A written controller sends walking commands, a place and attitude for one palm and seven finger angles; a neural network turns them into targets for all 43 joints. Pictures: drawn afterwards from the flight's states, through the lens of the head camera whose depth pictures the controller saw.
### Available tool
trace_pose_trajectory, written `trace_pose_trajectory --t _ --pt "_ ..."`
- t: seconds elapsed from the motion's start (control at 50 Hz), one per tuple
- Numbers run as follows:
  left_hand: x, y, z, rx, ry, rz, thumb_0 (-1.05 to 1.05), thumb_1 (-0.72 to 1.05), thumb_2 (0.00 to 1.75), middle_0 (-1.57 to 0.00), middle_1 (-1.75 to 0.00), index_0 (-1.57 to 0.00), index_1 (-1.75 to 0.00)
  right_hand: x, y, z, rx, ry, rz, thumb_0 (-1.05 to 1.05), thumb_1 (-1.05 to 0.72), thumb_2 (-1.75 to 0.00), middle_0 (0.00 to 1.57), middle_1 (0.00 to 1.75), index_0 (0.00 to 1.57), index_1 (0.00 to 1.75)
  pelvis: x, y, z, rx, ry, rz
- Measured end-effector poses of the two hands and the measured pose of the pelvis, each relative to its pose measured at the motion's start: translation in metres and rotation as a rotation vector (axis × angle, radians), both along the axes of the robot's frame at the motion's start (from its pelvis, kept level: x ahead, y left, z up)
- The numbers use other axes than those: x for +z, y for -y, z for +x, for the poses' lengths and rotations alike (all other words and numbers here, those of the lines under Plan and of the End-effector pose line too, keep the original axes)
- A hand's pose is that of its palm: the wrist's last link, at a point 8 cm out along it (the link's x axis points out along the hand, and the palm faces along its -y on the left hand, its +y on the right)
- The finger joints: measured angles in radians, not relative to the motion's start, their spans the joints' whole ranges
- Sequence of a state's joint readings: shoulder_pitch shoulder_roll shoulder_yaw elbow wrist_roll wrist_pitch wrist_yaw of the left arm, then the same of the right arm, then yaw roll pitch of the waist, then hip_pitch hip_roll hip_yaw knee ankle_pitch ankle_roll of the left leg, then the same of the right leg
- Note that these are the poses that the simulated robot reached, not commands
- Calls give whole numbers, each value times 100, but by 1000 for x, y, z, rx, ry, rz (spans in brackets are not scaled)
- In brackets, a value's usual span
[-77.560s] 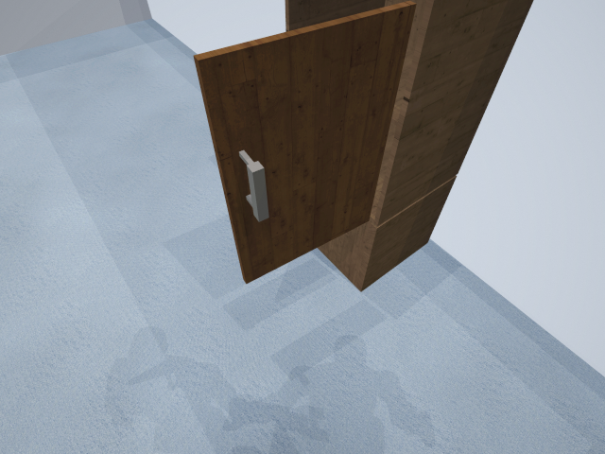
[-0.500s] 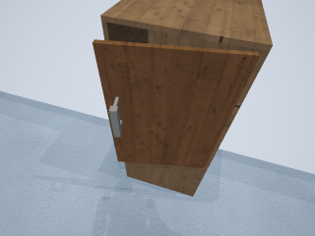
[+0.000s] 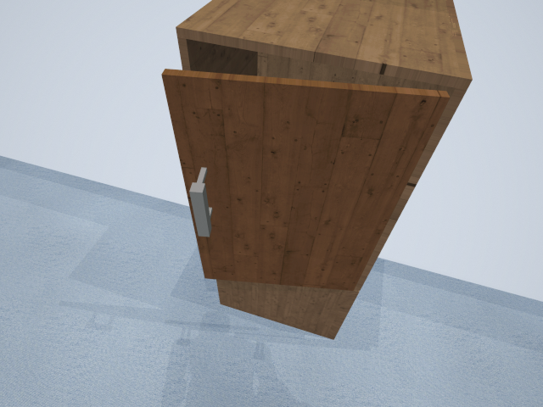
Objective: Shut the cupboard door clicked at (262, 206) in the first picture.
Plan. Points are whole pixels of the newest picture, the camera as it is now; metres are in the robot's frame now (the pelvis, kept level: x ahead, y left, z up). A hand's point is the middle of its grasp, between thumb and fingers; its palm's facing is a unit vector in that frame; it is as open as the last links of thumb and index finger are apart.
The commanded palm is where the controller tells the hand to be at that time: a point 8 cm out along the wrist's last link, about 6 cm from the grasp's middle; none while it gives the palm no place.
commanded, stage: raise the hand and make a fist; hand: left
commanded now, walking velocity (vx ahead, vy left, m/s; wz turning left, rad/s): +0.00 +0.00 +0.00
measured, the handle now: (203, 202) +0.46 +0.16 +0.00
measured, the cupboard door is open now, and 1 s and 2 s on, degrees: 13 13 13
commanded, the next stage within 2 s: bring the fist close to the handle in 2.00 s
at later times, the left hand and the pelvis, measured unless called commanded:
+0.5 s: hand (182, 402) +0.15 +0.14 -0.08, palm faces +0.00 -1.00 +0.05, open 6.2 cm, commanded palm +0.12 +0.21 -0.05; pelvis -0.03 -0.04 -0.09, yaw +0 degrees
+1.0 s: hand (157, 362) +0.18 +0.17 -0.02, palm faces +0.09 -1.00 -0.05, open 3.9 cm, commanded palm +0.15 +0.21 -0.03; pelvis -0.02 -0.03 -0.09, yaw +0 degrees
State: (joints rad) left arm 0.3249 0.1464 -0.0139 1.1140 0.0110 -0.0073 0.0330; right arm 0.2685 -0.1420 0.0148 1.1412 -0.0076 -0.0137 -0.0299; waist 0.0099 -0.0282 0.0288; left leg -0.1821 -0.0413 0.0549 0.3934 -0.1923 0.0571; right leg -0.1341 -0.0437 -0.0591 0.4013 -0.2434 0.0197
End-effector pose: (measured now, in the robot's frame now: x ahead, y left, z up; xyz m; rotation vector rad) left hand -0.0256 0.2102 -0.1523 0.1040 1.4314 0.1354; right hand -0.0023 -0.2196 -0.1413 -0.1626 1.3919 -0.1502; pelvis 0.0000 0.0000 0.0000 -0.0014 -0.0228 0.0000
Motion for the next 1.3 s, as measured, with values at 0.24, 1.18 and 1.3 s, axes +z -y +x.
trace_pose_trajectory --t 0.24,1.18,1.3 --pt "108 -27 144 52 828 139 3 95 90 -22 -33 -22 -32 16 28 48 28 439 -63 2 -93 -90 20 30 20 30 -10 5 -10 16 -16 4" --pt "115 -3 186 -198 1355 -156 2 91 90 -103 -121 -103 -121 -12 47 138 107 695 -133 2 -91 -90 20 30 20 30 -90 13 -27 0 -263 -42" --pt "151 -23 190 -144 1472 -55 2 90 90 -114 -133 -114 -133 7 18 155 132 768 -76 2 -91 -90 20 30 20 30 -81 9 -26 0 -230 -48"
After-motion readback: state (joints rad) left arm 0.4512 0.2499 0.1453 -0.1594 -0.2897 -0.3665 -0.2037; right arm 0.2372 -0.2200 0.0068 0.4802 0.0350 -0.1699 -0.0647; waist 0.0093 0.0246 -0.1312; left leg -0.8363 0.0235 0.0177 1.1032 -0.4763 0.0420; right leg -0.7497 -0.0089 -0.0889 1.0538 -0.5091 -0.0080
